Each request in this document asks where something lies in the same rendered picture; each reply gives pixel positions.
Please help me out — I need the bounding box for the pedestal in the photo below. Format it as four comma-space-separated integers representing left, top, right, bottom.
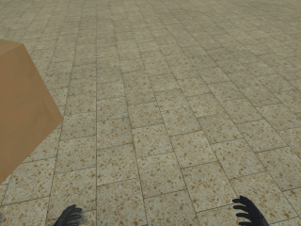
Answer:
0, 39, 64, 185

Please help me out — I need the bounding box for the robot left hand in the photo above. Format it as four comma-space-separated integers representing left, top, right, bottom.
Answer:
54, 204, 83, 226

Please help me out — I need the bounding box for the robot right hand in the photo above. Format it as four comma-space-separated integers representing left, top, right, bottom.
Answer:
232, 195, 270, 226

